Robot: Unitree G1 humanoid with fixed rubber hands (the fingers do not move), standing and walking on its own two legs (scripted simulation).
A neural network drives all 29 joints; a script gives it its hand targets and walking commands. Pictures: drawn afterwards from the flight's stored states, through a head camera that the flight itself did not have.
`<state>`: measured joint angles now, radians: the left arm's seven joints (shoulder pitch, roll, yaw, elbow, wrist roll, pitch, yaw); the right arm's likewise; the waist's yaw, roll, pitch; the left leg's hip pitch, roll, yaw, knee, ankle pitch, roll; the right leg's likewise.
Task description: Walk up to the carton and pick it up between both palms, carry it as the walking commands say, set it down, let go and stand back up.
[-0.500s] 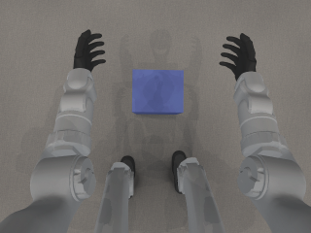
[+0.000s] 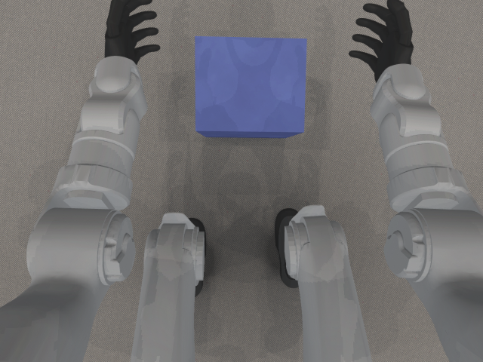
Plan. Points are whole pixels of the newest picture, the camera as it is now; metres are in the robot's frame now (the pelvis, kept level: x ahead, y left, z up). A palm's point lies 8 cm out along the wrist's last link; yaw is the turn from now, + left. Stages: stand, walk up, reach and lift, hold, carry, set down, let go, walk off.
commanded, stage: reach and lift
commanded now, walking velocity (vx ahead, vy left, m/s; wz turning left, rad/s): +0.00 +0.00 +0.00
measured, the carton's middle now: (248, 96) +0.52 -0.04 -0.37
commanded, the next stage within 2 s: none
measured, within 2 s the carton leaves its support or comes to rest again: neither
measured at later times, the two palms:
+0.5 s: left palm (154, 86) +0.53 +0.14 -0.28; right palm (348, 90) +0.50 -0.22 -0.28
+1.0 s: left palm (157, 89) +0.52 +0.14 -0.30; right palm (343, 91) +0.50 -0.21 -0.29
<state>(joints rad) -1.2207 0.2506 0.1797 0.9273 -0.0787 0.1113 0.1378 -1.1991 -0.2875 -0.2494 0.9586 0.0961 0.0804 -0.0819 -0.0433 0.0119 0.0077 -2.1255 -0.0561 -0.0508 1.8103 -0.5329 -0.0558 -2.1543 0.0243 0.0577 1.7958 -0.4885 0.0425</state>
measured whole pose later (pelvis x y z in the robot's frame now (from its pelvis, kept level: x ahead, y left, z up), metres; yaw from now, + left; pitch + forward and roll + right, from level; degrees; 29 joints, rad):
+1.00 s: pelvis -0.01 +0.00 -0.11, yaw +0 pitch +38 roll +0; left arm -1.44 0.33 0.03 1.17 -0.23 0.01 0.12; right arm -1.43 -0.36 -0.09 1.22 0.26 -0.02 -0.09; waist -0.04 0.01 0.37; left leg -2.27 -0.05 -0.05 2.20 -0.59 -0.06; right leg -2.30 0.00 0.04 2.18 -0.53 0.03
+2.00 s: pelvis +0.00 +0.00 -0.11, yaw +0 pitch +37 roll -1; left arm -1.43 0.22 0.21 1.12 -0.01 0.14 0.10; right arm -1.41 -0.29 -0.21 1.13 0.07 0.13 -0.05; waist -0.04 0.02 0.34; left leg -2.26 -0.08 -0.06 2.25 -0.63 -0.06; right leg -2.28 0.02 0.05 2.22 -0.58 0.06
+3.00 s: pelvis +0.00 +0.00 -0.06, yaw +0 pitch +46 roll +1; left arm -1.23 0.06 0.37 0.77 0.10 0.27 0.19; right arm -1.21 -0.09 -0.39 0.74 -0.11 0.29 -0.15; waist -0.05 0.03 0.02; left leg -2.27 -0.13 -0.07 2.03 -0.58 -0.09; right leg -2.29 0.08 0.09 2.02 -0.53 0.08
